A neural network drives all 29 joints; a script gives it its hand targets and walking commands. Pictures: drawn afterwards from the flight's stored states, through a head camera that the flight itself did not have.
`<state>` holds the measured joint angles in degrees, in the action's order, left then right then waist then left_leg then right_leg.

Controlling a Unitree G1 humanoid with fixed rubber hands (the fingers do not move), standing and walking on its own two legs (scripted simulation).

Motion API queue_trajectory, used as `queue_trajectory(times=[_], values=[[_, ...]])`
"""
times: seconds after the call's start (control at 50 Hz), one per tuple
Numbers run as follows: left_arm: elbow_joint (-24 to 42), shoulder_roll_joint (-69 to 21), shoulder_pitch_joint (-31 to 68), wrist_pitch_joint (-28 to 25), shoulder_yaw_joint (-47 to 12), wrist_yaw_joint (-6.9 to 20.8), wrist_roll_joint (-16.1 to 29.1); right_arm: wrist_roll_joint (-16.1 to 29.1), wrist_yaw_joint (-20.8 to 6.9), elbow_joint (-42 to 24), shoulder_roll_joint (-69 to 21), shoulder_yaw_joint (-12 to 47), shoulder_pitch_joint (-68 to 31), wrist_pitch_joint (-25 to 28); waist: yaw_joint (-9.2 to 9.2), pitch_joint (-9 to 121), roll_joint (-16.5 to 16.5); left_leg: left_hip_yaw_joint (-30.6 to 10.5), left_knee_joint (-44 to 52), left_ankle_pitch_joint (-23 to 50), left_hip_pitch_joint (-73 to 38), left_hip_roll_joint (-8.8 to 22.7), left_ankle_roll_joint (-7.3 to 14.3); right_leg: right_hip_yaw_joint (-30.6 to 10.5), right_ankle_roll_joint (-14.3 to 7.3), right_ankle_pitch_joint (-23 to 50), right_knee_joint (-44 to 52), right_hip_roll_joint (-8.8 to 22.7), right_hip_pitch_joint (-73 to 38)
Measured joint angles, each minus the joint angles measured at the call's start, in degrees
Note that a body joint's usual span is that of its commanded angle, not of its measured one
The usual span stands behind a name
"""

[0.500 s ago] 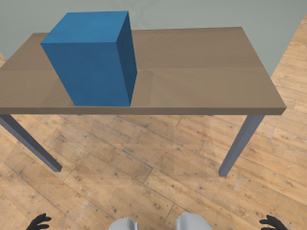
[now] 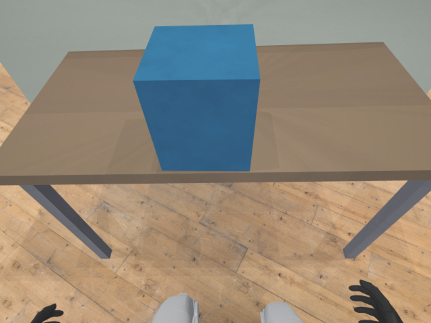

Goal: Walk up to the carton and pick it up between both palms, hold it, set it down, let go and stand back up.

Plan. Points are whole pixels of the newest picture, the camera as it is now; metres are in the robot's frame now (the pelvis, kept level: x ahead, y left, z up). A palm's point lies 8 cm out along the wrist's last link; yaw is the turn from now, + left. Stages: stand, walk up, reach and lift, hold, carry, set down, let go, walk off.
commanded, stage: walk up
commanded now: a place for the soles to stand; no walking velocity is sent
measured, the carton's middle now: (204, 102) +0.54 +0.06 +0.10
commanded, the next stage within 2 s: none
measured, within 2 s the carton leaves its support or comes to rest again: neither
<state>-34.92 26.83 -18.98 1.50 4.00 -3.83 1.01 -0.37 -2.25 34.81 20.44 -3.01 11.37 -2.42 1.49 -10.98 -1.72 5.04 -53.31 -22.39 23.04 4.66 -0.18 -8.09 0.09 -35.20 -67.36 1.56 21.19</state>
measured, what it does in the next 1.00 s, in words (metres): steps on the spot: right foot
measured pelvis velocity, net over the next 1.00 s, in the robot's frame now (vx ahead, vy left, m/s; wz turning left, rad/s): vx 0.04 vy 0.00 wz -0.08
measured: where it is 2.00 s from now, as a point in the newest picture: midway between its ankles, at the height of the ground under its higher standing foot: outside the picture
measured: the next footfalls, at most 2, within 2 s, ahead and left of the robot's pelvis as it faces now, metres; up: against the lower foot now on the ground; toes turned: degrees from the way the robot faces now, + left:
right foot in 0.14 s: +0.08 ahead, -0.10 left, +0.00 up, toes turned -3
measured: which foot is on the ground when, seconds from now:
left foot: down 0.00-1.00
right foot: up 0.00-0.12, down 0.14-1.00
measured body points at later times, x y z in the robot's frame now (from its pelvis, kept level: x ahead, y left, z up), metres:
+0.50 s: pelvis +0.03 +0.03 +0.04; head +0.07 +0.04 +0.49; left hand +0.17 +0.33 -0.08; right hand +0.08 -0.29 -0.06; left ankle +0.07 +0.13 -0.69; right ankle +0.04 -0.10 -0.69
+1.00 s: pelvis +0.04 +0.00 +0.06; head +0.05 -0.02 +0.51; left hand +0.12 +0.31 -0.06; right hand +0.10 -0.31 -0.07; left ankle +0.07 +0.13 -0.69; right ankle +0.04 -0.10 -0.69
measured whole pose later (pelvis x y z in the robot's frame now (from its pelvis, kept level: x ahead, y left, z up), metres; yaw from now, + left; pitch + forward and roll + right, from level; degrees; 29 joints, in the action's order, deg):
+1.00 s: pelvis +0.04 +0.00 +0.06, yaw -4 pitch -3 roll +0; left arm -63.7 19.7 -8.7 0.1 1.0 0.9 0.5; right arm 0.7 0.0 58.1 22.3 -2.3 8.2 0.4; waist -0.4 -5.0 -2.8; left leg 9.4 -21.4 -9.7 8.0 4.6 -0.8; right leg -1.1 -1.5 -11.4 -21.5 -1.9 6.8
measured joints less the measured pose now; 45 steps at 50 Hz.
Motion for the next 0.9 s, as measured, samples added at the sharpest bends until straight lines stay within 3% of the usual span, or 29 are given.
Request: queue_trajectory(times=[0.04, 0.14, 0.2, 0.28, 0.34, 0.44, 0.66, 0.9], values=[[-1.4, 0.3, 1.3, -0.3, 0.5, 0.3, 0.0, -0.2, 0.7, 0.4, -0.8, 1.0, 0.2, 0.6, -0.37, -0.2, 1.2, 1.2, 2.1, 0.6, -1.4, -0.2, 0.6, 2.2, -0.7, 1.4, 1.5, -0.9, 0.6], [-4.4, -0.6, 2.6, -1.1, 0.2, 1.9, -0.8, 0.0, 1.0, 2.5, 0.7, 2.1, 0.2, 1.0, -1.28, 0.4, 2.3, 4.3, 4.9, 1.1, -2.9, 0.1, 1.6, 7.1, -2.0, 8.4, 17.7, -1.5, -2.3], [-6.2, -2.1, 3.8, -0.9, -0.3, 2.8, -1.7, 0.7, 1.1, 4.4, 2.6, 1.8, 0.5, 0.8, -2.11, 0.2, 0.4, 3.8, 5.3, 0.9, -2.9, 1.3, 1.7, 7.4, -0.3, 13.8, 21.2, -2.8, -3.4], [-8.5, -3.1, 4.7, -0.4, -0.7, 3.5, -1.6, 1.5, 1.7, 6.7, 3.3, 1.1, 2.4, 0.7, -2.49, 1.9, 1.8, 4.8, 9.3, 2.2, -4.6, -0.3, 2.5, 5.9, -0.3, 13.6, 23.6, -2.0, -4.0], [-9.8, -3.5, 5.3, -0.2, -0.7, 3.8, -1.5, 0.5, 2.0, 8.1, 3.5, 1.3, 3.2, 1.5, -2.26, 2.8, 2.2, 5.9, 11.1, 2.4, -5.5, 0.2, 2.5, 4.7, -1.1, 13.6, 25.2, -2.8, -4.3], [-14.2, -3.3, 9.3, -0.5, -1.9, 4.2, -0.6, 0.9, 1.7, 10.6, 2.7, 2.6, 2.3, 2.5, -2.61, 1.3, 3.1, 6.3, 15.4, 4.4, -8.1, 0.4, 1.9, 4.7, 0.9, 17.1, 30.5, -2.7, -7.1], [-23.4, -5.9, 14.4, -0.2, -3.7, 5.0, 0.1, 1.2, 1.4, 15.6, 0.8, 3.2, -2.6, 3.2, -2.32, 3.0, 1.7, 6.7, 26.7, 10.3, -13.4, -0.4, 1.2, 4.9, 0.2, 22.4, 40.7, -2.7, -11.9], [-28.5, -6.8, 11.6, -1.6, -3.3, 5.0, -0.1, 1.2, 1.9, 21.7, 1.7, 1.3, -4.0, 3.2, -1.95, 5.7, -0.7, 5.2, 31.2, 12.5, -15.0, -0.2, -0.2, 6.3, -1.1, 23.7, 44.9, -3.2, -13.9]])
